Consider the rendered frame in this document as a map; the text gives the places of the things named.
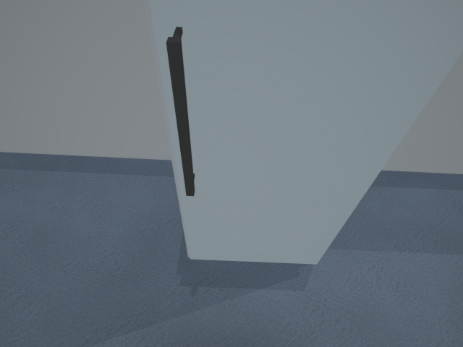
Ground fridge door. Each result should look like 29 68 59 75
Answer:
149 0 463 265

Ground handle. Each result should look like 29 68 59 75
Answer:
166 27 195 196

